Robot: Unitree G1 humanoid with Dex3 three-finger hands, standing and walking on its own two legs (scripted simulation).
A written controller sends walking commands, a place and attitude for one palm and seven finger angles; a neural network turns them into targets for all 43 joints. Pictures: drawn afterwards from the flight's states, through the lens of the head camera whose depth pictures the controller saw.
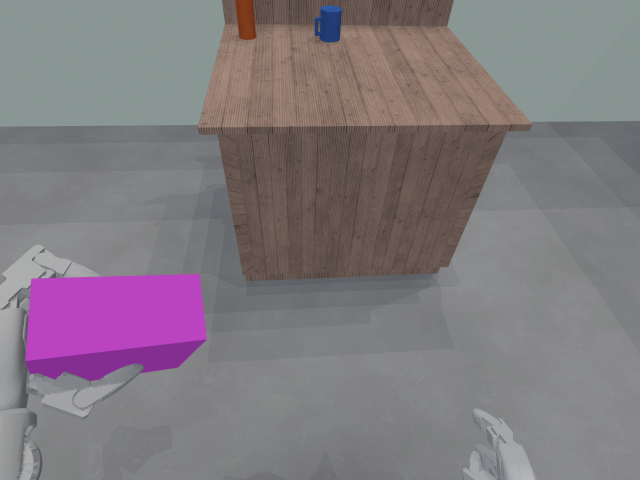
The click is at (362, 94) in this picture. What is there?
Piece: table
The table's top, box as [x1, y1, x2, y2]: [198, 24, 531, 134]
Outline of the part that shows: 198,130 199,134 529,130 531,123 446,26 341,25 340,39 336,42 324,42 319,39 319,36 314,35 314,25 255,24 256,37 251,40 243,40 238,37 237,24 225,24 201,113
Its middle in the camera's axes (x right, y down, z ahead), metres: +0.10 -0.55 +1.24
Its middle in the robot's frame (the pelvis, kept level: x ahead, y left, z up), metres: +1.30 -0.02 -0.04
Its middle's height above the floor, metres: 0.73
